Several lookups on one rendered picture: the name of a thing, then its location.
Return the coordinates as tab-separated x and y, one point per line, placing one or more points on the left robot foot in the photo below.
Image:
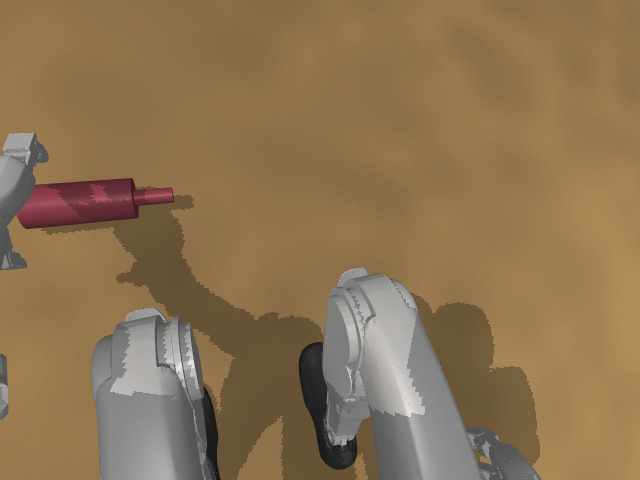
211	434

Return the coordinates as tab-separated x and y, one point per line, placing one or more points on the right robot hand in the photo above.
507	462

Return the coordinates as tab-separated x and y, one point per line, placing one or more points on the left robot hand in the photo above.
21	153

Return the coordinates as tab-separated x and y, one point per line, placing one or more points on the bottle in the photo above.
70	203

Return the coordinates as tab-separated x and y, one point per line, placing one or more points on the right robot foot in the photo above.
314	391

